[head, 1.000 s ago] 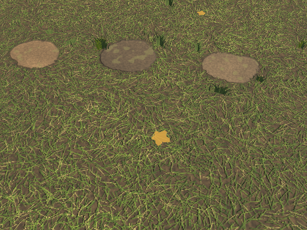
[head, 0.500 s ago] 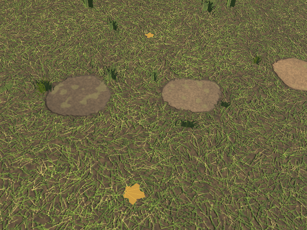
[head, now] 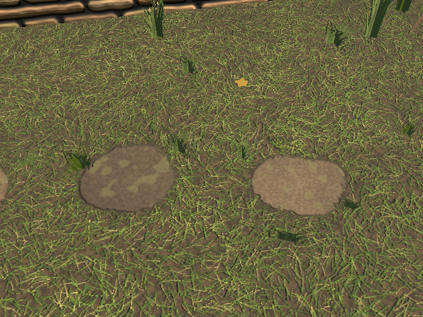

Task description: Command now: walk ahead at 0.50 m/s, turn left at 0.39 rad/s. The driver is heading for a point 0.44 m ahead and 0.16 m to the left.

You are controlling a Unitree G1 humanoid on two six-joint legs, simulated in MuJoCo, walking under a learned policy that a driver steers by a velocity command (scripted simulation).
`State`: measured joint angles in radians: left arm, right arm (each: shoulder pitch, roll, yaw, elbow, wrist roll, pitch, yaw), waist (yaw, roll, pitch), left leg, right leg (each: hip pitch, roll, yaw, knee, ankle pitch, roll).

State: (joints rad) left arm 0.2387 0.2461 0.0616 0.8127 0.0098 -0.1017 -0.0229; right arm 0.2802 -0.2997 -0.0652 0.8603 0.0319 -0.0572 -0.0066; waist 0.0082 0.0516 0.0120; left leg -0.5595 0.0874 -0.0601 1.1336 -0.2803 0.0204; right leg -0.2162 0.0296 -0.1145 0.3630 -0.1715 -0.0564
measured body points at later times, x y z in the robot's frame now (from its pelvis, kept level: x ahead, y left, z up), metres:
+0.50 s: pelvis +0.26 +0.08 -0.01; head +0.30 +0.09 +0.44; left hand +0.30 +0.37 -0.13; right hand +0.47 -0.15 -0.12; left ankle +0.30 +0.15 -0.74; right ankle +0.21 -0.09 -0.64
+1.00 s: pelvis +0.43 +0.08 -0.02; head +0.45 +0.08 +0.43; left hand +0.49 +0.36 -0.13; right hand +0.61 -0.13 -0.14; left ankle +0.34 +0.18 -0.75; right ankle +0.54 +0.01 -0.74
